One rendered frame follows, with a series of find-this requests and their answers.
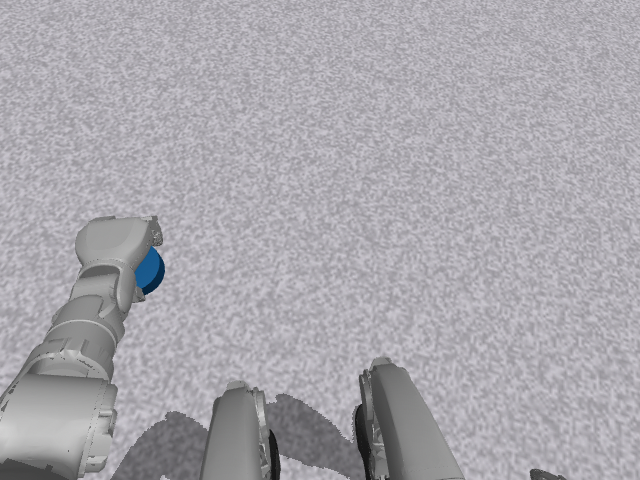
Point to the left robot hand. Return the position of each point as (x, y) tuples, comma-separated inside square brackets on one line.
[(127, 240)]

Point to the tin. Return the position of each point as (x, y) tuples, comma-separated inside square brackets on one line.
[(150, 272)]

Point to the right robot foot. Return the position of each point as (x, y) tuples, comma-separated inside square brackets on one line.
[(363, 444)]

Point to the left robot arm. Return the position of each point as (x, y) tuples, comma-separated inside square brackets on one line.
[(56, 417)]

